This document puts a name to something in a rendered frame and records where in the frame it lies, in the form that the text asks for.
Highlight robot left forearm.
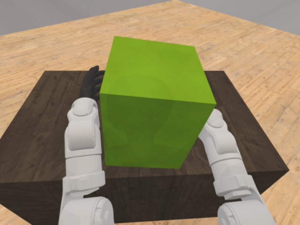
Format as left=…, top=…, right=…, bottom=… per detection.
left=58, top=97, right=105, bottom=225

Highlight right robot upper arm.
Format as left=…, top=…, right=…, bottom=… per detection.
left=217, top=200, right=275, bottom=225

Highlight robot right forearm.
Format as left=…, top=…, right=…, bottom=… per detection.
left=198, top=109, right=276, bottom=225

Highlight pedestal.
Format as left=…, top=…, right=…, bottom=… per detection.
left=0, top=71, right=290, bottom=225

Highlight robot left hand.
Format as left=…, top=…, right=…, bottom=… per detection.
left=79, top=65, right=105, bottom=102

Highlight carton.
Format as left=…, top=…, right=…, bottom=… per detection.
left=99, top=36, right=217, bottom=169

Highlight robot right hand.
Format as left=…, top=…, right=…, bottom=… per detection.
left=206, top=77, right=217, bottom=109

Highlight left robot upper arm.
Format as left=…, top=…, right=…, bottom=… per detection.
left=59, top=196, right=114, bottom=225

